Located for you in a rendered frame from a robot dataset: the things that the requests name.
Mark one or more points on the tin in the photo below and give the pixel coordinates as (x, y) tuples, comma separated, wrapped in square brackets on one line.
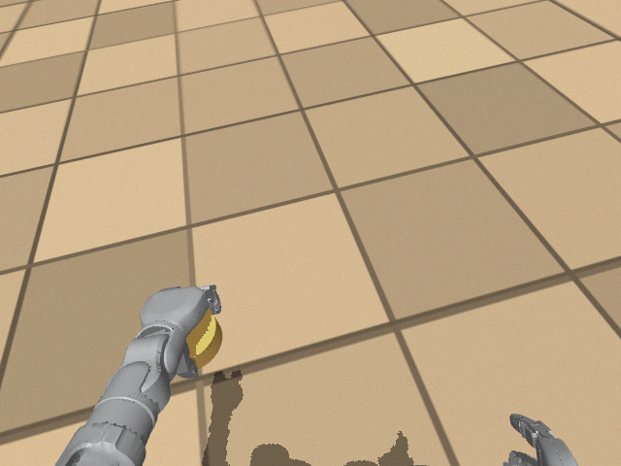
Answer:
[(204, 340)]

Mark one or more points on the right robot hand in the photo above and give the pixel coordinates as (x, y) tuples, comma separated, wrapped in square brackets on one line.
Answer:
[(550, 451)]

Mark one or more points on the left robot arm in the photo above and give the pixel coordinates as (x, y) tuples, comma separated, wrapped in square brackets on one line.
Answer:
[(117, 431)]

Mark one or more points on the left robot hand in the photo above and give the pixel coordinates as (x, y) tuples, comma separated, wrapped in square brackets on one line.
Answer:
[(184, 307)]

